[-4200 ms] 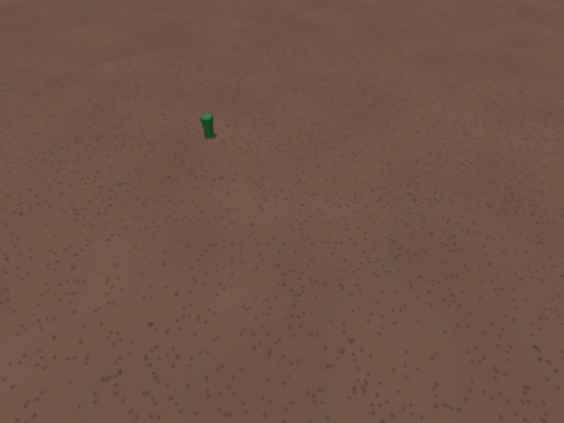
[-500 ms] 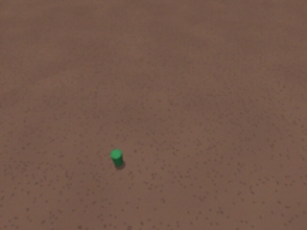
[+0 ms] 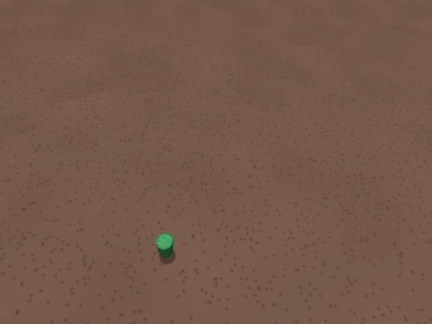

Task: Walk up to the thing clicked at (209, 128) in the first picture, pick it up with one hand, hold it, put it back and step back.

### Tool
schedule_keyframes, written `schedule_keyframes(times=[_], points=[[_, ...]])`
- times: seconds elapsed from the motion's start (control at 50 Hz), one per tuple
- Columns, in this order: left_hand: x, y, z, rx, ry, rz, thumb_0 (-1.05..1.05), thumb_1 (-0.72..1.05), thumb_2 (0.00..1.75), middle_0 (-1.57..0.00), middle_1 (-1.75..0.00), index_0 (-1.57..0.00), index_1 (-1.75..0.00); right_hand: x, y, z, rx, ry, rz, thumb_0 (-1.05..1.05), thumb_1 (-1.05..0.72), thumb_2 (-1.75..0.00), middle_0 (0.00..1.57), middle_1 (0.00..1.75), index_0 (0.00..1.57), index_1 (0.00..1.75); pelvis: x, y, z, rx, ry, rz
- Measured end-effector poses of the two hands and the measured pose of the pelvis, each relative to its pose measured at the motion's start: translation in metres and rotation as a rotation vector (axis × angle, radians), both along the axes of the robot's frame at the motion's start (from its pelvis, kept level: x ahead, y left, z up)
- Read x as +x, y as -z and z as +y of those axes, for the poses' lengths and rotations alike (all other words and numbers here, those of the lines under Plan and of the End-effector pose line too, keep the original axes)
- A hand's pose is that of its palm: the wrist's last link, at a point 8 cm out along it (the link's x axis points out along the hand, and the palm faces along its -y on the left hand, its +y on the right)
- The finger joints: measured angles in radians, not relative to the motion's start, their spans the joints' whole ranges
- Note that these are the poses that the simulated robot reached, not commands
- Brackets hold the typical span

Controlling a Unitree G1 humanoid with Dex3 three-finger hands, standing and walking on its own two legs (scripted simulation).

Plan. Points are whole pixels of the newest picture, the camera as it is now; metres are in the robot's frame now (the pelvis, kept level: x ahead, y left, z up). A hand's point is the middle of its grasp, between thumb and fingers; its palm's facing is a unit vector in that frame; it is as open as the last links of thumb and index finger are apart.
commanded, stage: walk up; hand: left
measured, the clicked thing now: (165, 247) +0.56 +0.18 -0.69
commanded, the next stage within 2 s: stand in 1.90 s
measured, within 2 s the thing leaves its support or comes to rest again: neither
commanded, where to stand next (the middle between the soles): +0.24 -0.04 m, yaw -1 degrees
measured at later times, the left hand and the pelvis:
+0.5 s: hand (99, 293) +0.22 +0.23 -0.12, palm faces -0.03 -0.91 -0.42, open 7.4 cm; pelvis +0.13 -0.04 +0.00, yaw +0 degrees
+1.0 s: hand (101, 287) +0.23 +0.24 -0.15, palm faces +0.01 -0.94 -0.33, open 7.4 cm; pelvis +0.17 -0.02 +0.01, yaw +1 degrees
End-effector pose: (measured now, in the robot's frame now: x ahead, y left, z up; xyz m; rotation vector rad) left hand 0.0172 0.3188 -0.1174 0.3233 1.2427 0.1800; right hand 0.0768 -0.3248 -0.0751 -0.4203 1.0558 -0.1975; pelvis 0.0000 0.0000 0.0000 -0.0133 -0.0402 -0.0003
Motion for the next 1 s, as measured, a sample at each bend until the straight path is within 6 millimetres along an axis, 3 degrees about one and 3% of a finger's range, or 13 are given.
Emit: schedule_keyframes(times=[0.1, 0.2, 0.3, 0.4, 0.54, 0.66, 0.78, 1.0], points=[[0.047, -0.005, -0.001, -0.014, 0.025, -0.026, 0.01, 0.90, 0.90, -0.20, -0.30, -0.20, -0.30, 0.017, -0.012, 0.006, -0.002, 0.021, -0.008, 0.00, -0.91, -0.90, 0.20, 0.30, 0.20, 0.30, 0.029, -0.010, 0.000, 0.007, 0.008, -0.012], [0.094, -0.016, -0.008, -0.013, 0.054, -0.058, 0.01, 0.90, 0.90, -0.20, -0.30, -0.20, -0.30, 0.026, -0.006, -0.002, 0.014, 0.043, 0.029, 0.00, -0.90, -0.90, 0.21, 0.30, 0.21, 0.30, 0.057, -0.012, -0.005, 0.020, 0.015, -0.017], [0.141, -0.026, -0.020, 0.030, 0.073, -0.087, 0.00, 0.90, 0.90, -0.20, -0.30, -0.20, -0.30, 0.041, 0.014, -0.021, 0.045, 0.073, 0.074, 0.01, -0.90, -0.90, 0.21, 0.30, 0.21, 0.30, 0.090, -0.006, -0.021, 0.032, 0.016, -0.011], [0.177, -0.030, -0.036, 0.085, 0.061, -0.148, 0.00, 0.90, 0.90, -0.20, -0.30, -0.20, -0.30, 0.071, 0.043, -0.034, 0.068, 0.073, 0.130, 0.01, -0.91, -0.90, 0.20, 0.30, 0.20, 0.30, 0.117, 0.005, -0.039, 0.021, 0.005, -0.012], [0.192, -0.038, -0.046, 0.084, 0.048, -0.139, 0.00, 0.90, 0.90, -0.20, -0.30, -0.20, -0.30, 0.117, 0.043, -0.027, 0.090, 0.030, 0.137, 0.01, -0.91, -0.90, 0.20, 0.30, 0.20, 0.30, 0.138, -0.003, -0.039, 0.020, -0.006, -0.001], [0.202, -0.012, -0.033, 0.060, 0.018, -0.103, 0.00, 0.90, 0.90, -0.20, -0.30, -0.20, -0.30, 0.142, 0.042, -0.018, 0.050, 0.041, 0.121, 0.00, -0.91, -0.90, 0.20, 0.30, 0.20, 0.30, 0.151, 0.007, -0.028, 0.016, -0.012, -0.008], [0.211, 0.002, -0.034, 0.003, -0.014, -0.071, 0.00, 0.90, 0.90, -0.20, -0.30, -0.20, -0.30, 0.163, 0.030, -0.003, 0.045, 0.036, 0.118, 0.01, -0.91, -0.90, 0.20, 0.30, 0.20, 0.30, 0.160, 0.002, -0.021, -0.002, -0.016, -0.007], [0.208, -0.007, -0.035, -0.009, -0.051, -0.013, 0.00, 0.90, 0.90, -0.20, -0.30, -0.20, -0.30, 0.214, 0.018, 0.016, 0.086, -0.011, 0.078, 0.01, -0.91, -0.90, 0.20, 0.30, 0.20, 0.30, 0.173, -0.014, -0.019, -0.003, -0.024, 0.000]])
